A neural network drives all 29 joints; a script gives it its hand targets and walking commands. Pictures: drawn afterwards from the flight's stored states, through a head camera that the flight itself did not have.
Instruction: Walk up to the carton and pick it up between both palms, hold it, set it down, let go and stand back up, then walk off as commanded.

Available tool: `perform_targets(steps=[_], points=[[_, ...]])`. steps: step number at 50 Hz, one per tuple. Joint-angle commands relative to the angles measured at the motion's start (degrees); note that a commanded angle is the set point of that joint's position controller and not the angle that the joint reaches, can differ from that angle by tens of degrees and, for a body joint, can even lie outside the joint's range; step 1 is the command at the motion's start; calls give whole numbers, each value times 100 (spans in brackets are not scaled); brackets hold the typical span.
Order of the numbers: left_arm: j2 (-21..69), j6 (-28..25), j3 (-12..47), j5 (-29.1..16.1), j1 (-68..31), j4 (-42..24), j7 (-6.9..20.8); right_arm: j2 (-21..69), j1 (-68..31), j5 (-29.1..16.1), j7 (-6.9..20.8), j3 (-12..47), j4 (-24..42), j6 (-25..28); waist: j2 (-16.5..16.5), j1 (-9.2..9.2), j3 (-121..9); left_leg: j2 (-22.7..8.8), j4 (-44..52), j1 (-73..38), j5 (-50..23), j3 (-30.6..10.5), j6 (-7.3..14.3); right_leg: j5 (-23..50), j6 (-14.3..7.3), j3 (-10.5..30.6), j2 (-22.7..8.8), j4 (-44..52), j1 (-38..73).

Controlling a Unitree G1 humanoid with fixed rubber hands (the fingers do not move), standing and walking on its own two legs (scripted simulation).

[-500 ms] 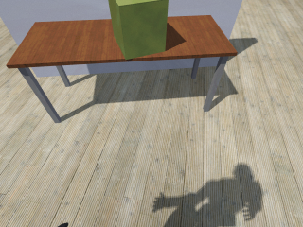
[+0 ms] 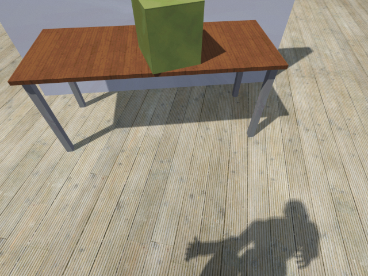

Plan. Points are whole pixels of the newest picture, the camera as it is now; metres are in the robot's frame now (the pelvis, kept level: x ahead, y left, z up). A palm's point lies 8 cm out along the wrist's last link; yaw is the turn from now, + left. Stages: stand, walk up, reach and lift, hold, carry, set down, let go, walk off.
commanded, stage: stand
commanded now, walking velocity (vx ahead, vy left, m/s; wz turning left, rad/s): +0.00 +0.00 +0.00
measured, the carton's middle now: (166, 27) +1.20 +0.13 -0.02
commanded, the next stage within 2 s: none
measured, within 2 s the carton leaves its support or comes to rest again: neither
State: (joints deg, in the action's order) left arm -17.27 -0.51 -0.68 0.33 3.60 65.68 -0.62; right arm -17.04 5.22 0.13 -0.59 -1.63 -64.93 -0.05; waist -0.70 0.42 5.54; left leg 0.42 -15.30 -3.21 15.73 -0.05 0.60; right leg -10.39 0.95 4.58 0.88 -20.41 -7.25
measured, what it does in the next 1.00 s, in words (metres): stands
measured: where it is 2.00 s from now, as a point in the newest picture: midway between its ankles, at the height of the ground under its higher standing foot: outside the picture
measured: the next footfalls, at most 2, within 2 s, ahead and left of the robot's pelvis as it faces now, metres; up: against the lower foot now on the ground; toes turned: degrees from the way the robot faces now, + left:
none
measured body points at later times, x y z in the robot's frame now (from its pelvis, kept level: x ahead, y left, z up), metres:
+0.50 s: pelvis +0.00 +0.00 +0.00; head +0.02 +0.00 +0.45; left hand +0.09 +0.28 -0.14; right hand +0.06 -0.28 -0.14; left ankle -0.08 +0.11 -0.75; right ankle +0.01 -0.13 -0.75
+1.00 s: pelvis -0.01 +0.00 +0.00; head +0.00 -0.01 +0.45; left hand +0.08 +0.28 -0.14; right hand +0.04 -0.29 -0.15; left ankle -0.08 +0.11 -0.75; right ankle +0.01 -0.13 -0.75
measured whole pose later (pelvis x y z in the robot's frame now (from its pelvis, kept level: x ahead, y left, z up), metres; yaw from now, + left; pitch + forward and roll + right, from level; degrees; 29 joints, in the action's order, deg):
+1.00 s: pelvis -0.01 +0.00 +0.00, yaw -1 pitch -4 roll +0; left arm -17.4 -0.4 0.1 0.4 4.5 64.9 -0.6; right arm -17.1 7.1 0.3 -0.3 -1.7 -64.0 -0.2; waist -0.6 0.6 6.3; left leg 0.2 -15.9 -3.4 15.2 1.6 0.3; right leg -9.4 0.9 5.2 0.8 -21.1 -7.7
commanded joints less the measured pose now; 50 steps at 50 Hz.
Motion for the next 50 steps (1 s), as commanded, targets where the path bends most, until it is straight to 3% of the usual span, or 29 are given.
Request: perform_targets(steps=[1,50], points=[[-1329,-137,-227,-4,-238,-439,-86,-1410,-78,2,-84,-225,389,127,26,12,-853,-830,188,302,-2415,-304,1,2627,-273,329,-715,-15,591],[-1364,-131,-165,-2,-155,-474,-81,-1394,128,25,-47,-237,438,106,67,7,-620,-820,284,374,-1604,-261,27,2111,-272,441,-694,92,344]])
